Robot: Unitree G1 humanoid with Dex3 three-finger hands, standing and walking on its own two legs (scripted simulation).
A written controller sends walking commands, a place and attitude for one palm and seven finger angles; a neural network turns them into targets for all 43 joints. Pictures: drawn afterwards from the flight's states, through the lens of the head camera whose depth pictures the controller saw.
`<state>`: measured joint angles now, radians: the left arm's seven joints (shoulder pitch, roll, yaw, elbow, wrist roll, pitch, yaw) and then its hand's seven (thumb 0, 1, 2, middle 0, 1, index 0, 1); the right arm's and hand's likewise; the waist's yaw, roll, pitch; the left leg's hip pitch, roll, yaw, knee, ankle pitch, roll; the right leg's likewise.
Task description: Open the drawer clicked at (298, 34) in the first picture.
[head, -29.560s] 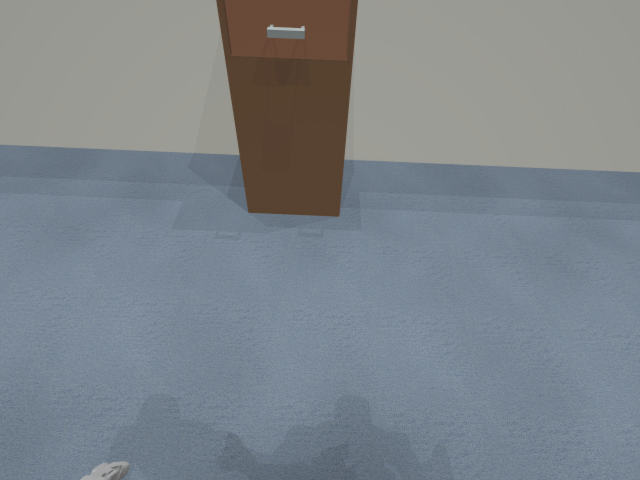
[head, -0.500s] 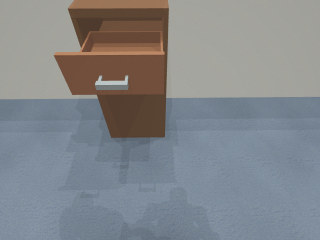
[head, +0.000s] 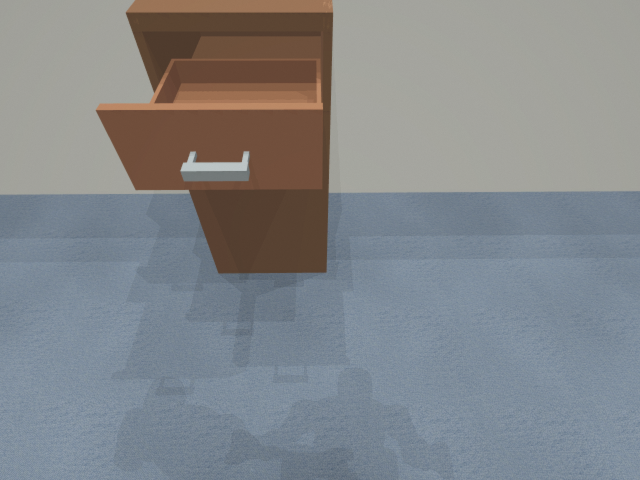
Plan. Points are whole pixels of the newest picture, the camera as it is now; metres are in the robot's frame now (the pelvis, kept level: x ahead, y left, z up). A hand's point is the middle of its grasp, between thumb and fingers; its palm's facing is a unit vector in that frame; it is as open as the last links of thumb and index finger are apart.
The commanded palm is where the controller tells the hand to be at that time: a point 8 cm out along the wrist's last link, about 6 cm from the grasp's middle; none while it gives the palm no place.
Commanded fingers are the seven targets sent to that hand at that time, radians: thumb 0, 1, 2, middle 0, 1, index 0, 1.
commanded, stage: stand and wait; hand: left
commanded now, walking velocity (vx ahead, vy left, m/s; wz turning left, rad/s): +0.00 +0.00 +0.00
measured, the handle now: (217, 164) +0.60 +0.22 +0.03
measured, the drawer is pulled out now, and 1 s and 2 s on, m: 0.29 0.29 0.29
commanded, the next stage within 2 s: none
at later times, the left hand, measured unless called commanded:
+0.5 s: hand out of the picture +0.11 +0.25 -0.16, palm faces -0.03 -0.94 -0.33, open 7.3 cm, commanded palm none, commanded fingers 0.00 0.90 0.90 -0.20 -0.30 -0.20 -0.30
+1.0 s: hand out of the picture +0.09 +0.26 -0.16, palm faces -0.03 -0.94 -0.33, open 7.4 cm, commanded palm none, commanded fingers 0.00 0.90 0.90 -0.20 -0.30 -0.20 -0.30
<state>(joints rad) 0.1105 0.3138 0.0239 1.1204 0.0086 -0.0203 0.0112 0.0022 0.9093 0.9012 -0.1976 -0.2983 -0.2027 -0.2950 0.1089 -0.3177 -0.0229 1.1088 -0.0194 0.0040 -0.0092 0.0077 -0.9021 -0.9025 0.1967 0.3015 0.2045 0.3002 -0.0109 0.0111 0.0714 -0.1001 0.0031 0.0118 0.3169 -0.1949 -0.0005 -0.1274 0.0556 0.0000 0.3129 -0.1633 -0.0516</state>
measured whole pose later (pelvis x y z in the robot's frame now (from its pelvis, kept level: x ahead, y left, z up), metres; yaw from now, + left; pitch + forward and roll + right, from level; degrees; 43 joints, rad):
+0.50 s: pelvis +0.01 +0.01 +0.00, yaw +0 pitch -1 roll +0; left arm 0.08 0.33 0.02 1.11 0.01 -0.02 0.01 0.00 0.91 0.90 -0.20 -0.30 -0.20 -0.30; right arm 0.11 -0.32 -0.01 1.11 -0.02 0.00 -0.01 0.01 -0.90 -0.90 0.20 0.30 0.21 0.30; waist -0.02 0.00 0.07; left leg -0.07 0.00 0.02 0.29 -0.20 0.01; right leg -0.10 0.05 0.01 0.29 -0.17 -0.04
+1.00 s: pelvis +0.01 +0.01 +0.00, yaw +0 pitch -2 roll +0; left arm 0.10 0.33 0.01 1.12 0.01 -0.02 0.01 0.00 0.91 0.90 -0.20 -0.30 -0.20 -0.30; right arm 0.10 -0.33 -0.01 1.12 -0.02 0.00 0.00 0.01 -0.90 -0.90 0.20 0.30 0.21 0.30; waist -0.01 -0.01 0.07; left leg -0.06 -0.01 0.02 0.27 -0.19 0.02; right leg -0.09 0.04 0.01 0.28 -0.16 -0.03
